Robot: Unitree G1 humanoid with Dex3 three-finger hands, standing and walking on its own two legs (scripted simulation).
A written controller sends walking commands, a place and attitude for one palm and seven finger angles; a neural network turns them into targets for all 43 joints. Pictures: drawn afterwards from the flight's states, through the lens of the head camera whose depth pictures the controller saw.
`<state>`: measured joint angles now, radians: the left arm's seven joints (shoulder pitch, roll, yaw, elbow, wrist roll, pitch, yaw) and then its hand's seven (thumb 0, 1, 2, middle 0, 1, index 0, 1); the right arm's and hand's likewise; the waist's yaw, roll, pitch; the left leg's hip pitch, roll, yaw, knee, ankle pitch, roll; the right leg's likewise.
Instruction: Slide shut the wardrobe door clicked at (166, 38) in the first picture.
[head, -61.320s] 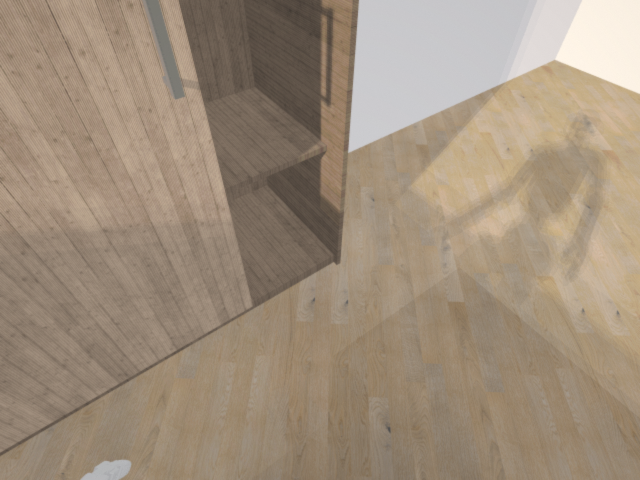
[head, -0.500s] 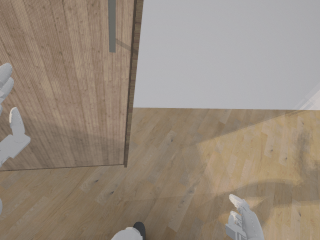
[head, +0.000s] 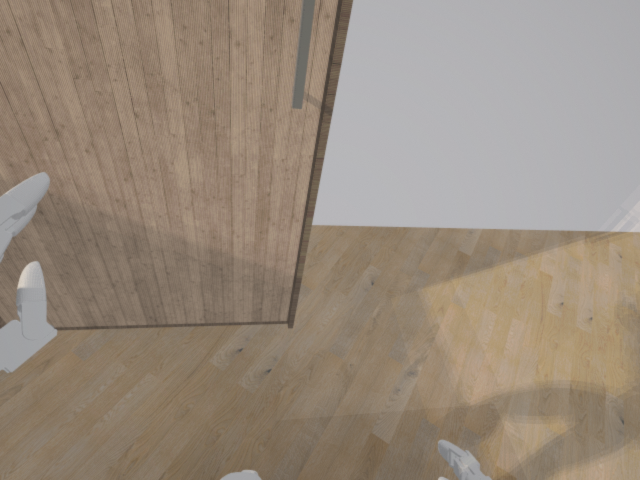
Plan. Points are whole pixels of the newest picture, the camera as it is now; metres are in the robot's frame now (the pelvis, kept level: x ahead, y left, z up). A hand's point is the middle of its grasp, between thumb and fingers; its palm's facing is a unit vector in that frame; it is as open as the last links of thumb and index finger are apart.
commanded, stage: stop stepping back and stand still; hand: left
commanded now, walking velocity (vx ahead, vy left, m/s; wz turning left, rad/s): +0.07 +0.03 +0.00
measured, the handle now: (303, 34) +0.76 +0.12 +0.25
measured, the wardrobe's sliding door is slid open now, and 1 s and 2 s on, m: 0.00 0.00 0.00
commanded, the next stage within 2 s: let the arm hang, fingers relaxed in 0.42 s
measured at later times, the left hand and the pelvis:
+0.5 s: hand out of the picture +0.16 +0.33 +0.18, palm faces +0.48 -0.69 -0.55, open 7.4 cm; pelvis -0.02 +0.05 -0.01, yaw +4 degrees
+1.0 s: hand out of the picture +0.01 +0.24 -0.17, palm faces +0.15 -0.96 -0.22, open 7.0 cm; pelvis +0.01 +0.04 +0.00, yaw +8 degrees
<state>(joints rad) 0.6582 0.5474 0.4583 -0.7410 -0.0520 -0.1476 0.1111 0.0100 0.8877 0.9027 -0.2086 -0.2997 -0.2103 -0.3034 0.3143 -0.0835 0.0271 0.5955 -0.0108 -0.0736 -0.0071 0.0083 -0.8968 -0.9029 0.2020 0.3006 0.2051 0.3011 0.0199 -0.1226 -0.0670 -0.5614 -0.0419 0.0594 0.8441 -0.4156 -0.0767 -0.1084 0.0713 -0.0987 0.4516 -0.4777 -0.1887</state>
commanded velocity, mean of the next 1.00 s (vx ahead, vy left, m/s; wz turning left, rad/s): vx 0.03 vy -0.07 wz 0.00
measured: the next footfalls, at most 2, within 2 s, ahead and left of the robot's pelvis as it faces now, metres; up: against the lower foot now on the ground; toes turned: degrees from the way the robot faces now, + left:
left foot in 0.22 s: +0.00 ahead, +0.17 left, +0.00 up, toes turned +11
right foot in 0.48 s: +0.04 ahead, -0.05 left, +0.00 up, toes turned +3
